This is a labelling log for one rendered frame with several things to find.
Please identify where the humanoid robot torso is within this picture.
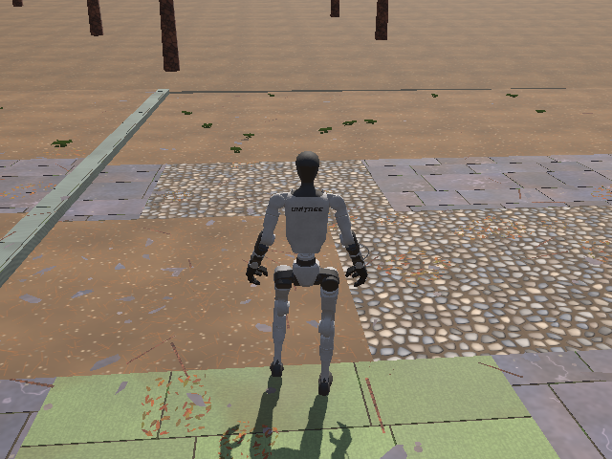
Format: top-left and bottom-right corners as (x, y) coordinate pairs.
(284, 189), (329, 287)

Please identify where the right robot upper arm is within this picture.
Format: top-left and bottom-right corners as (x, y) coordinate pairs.
(327, 193), (355, 246)

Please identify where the robot left hand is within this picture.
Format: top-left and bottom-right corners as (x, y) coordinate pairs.
(246, 264), (268, 285)

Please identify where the robot right forearm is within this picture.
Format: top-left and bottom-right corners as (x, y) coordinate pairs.
(345, 231), (365, 269)

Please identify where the robot left forearm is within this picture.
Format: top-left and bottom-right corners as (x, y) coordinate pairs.
(249, 230), (269, 269)

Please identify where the robot right hand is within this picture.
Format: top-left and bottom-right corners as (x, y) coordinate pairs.
(345, 265), (368, 287)

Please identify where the left robot upper arm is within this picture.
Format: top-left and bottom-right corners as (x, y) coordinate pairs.
(259, 192), (288, 246)

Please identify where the right robot shin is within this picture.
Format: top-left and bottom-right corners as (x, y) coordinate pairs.
(319, 320), (335, 383)

